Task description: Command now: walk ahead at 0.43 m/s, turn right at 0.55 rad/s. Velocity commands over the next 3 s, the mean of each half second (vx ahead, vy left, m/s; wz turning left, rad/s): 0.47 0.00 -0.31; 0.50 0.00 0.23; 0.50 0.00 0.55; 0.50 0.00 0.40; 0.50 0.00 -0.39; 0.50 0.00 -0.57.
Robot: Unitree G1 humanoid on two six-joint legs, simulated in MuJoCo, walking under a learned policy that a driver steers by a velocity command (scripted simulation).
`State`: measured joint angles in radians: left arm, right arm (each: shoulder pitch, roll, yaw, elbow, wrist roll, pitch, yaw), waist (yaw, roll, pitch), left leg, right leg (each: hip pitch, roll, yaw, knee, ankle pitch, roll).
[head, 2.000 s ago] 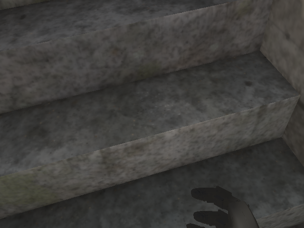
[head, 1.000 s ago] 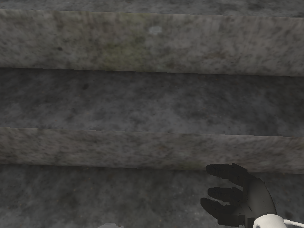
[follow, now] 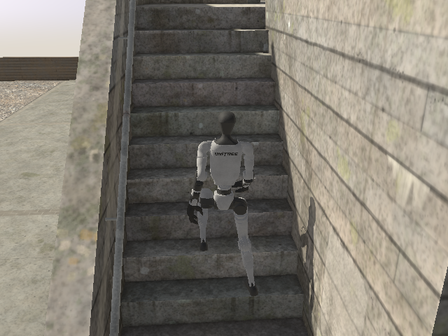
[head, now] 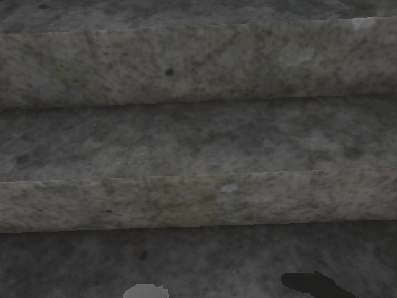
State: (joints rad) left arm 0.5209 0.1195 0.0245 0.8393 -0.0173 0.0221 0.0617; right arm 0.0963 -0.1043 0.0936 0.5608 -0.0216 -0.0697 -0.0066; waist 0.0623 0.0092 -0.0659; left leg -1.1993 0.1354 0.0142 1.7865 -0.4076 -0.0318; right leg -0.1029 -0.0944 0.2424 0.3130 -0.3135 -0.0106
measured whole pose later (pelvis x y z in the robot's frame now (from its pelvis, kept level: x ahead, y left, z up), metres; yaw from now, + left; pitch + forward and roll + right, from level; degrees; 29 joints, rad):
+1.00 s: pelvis +0.36 -0.14 +0.36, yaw -3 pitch -1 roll +0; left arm 0.33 0.22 0.00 1.00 0.08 -0.01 0.00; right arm 0.16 -0.23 -0.05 0.82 0.03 -0.06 0.01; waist -0.05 0.04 -0.10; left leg -0.95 -0.02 -0.12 2.08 0.14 0.13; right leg -0.46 -0.18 -0.29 0.94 -0.45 -0.04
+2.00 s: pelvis +0.82 -0.06 +0.77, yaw +24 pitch +3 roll -5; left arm 0.41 0.26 0.05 1.01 0.03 -0.03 0.03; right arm 0.06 -0.23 -0.01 0.76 -0.02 -0.09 0.07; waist 0.08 0.02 -0.08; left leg -0.82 -0.14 -0.21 2.10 -0.15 0.14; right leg -0.53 0.12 -0.07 0.94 -0.48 -0.07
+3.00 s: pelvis +1.08 +0.20 +1.02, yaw -6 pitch +5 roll +2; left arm 0.26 0.18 -0.01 0.83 0.02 -0.02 0.02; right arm 0.17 -0.12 0.11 0.66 -0.04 -0.07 -0.02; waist -0.01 -0.02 -0.18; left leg -1.06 0.00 -0.01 1.97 -0.18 0.02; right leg -0.52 0.04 0.26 0.74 -0.32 -0.06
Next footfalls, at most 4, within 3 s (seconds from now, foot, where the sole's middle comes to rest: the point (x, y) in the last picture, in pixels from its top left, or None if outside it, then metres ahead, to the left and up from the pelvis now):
0.02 left None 0.17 0.17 -0.57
0.76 right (341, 275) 0.43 -0.25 -0.36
1.38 left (276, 137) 0.66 -0.10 -0.15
1.86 right None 0.91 -0.13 0.06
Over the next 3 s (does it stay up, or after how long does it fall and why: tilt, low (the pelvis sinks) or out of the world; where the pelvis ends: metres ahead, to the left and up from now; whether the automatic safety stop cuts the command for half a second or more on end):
stays up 1.08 0.20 1.02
